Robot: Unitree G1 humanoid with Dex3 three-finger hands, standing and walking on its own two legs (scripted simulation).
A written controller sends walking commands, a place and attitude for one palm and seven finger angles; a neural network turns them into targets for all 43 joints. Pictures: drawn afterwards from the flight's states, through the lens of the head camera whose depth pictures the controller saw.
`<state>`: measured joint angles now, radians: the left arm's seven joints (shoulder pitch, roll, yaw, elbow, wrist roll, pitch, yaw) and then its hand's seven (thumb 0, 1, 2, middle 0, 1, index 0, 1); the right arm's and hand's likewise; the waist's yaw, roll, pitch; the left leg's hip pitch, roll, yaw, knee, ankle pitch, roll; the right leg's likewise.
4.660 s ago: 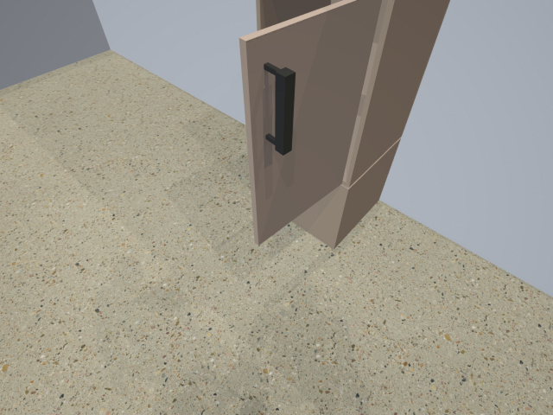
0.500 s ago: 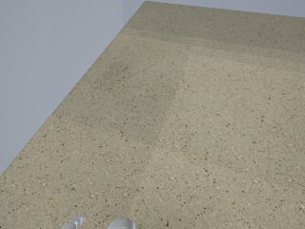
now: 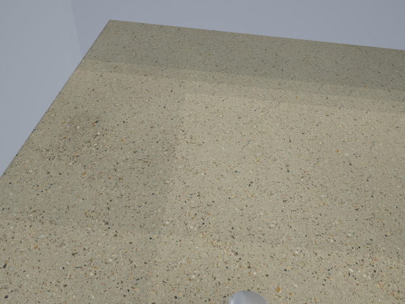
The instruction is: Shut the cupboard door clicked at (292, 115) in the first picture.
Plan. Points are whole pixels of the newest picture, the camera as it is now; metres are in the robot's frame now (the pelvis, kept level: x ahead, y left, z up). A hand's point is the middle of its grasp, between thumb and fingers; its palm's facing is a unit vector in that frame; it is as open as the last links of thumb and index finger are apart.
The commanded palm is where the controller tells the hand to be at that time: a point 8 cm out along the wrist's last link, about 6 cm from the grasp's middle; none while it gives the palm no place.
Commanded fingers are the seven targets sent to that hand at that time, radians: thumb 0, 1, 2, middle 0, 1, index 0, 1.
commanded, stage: walk around to get in front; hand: left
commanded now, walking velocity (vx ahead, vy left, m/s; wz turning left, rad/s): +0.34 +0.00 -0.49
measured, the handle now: out of the picture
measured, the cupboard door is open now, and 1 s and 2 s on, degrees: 84 84 84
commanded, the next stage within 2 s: walk to a spot facing it in 0.74 s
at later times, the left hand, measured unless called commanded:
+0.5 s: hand (191, 212) +0.36 +0.05 -0.16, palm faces -0.17 -0.96 -0.21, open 7.1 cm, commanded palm none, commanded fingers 0.00 0.90 0.90 -0.20 -0.30 -0.20 -0.30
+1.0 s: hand (193, 206) +0.39 +0.05 -0.19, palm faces -0.05 -0.99 -0.15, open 7.4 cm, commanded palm none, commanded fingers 0.00 0.90 0.90 -0.20 -0.30 -0.20 -0.30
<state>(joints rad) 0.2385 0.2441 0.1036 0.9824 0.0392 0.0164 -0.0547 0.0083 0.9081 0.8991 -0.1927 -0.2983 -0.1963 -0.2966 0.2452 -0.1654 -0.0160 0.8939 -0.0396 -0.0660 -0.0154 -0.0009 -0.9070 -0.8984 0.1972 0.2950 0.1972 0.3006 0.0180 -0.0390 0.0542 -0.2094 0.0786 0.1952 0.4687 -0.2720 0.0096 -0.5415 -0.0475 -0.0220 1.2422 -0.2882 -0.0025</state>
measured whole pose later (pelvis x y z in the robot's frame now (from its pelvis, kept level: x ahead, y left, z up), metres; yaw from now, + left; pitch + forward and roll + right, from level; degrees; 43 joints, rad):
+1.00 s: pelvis +0.46 -0.11 -0.02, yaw -8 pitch +0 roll +0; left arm 0.43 0.12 0.02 1.16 0.01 -0.04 0.02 0.01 0.91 0.90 -0.20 -0.30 -0.20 -0.30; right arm 0.14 -0.16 -0.03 1.00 -0.02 -0.05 -0.01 0.00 -0.91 -0.90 0.19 0.29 0.19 0.30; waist 0.02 -0.02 0.07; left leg -0.37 -0.02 0.14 0.62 -0.26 0.10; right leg -0.26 0.00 -0.06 1.22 -0.47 0.00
